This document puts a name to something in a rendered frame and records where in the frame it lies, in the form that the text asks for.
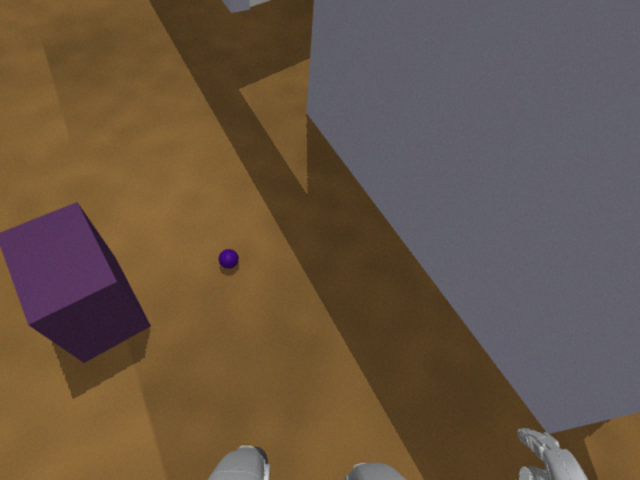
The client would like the right robot hand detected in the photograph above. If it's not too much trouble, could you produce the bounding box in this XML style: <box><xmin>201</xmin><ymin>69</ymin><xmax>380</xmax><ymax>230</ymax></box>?
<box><xmin>515</xmin><ymin>428</ymin><xmax>588</xmax><ymax>480</ymax></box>

